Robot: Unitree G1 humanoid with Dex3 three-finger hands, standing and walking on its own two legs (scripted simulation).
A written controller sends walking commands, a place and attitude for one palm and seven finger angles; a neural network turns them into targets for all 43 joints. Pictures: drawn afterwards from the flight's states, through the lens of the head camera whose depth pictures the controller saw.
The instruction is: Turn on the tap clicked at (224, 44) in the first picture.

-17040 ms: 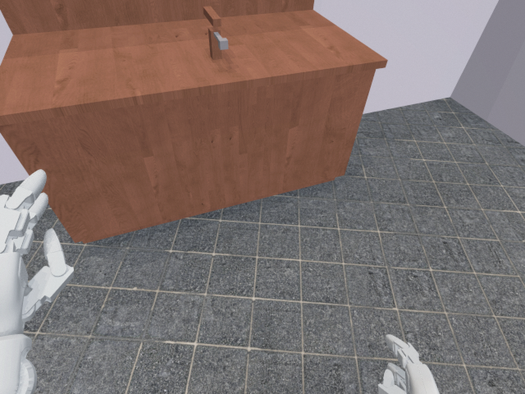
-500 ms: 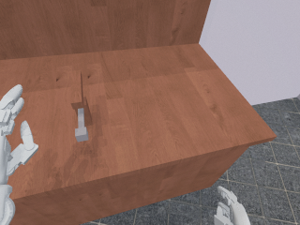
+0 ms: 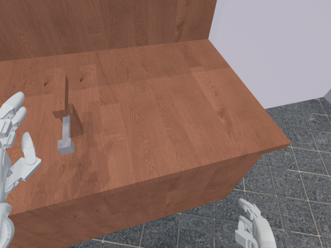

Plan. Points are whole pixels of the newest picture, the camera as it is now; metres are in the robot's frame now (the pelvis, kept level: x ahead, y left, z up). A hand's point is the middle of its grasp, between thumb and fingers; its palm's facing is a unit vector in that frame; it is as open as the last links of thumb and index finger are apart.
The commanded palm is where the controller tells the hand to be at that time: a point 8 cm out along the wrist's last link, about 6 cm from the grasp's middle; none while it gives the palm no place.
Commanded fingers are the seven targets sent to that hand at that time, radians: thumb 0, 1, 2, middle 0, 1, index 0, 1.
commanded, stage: shuffle to correct the standing spot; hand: left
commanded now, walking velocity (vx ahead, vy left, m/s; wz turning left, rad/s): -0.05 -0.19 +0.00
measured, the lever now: (66, 146) +0.31 +0.27 +0.06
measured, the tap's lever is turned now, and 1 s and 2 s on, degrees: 0 0 0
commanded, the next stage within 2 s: none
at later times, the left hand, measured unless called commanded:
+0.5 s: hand (62, 164) +0.22 +0.20 +0.16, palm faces +0.32 -0.85 -0.41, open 7.4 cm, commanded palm +0.16 +0.24 +0.17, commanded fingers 0.00 0.90 0.90 -0.20 -0.30 -0.20 -0.30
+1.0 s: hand (51, 171) +0.21 +0.21 +0.16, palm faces +0.33 -0.85 -0.40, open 7.4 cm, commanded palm +0.15 +0.25 +0.17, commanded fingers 0.00 0.90 0.90 -0.20 -0.30 -0.20 -0.30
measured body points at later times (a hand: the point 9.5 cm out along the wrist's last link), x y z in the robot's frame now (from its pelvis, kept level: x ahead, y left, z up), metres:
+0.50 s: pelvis +0.00 -0.04 -0.01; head +0.03 -0.03 +0.44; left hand +0.20 +0.24 +0.18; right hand +0.17 -0.28 -0.08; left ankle +0.01 +0.11 -0.74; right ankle +0.02 -0.10 -0.74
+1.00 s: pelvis -0.01 -0.03 -0.01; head +0.03 -0.01 +0.44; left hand +0.18 +0.26 +0.18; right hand +0.17 -0.26 -0.08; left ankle +0.01 +0.11 -0.74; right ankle +0.02 -0.10 -0.74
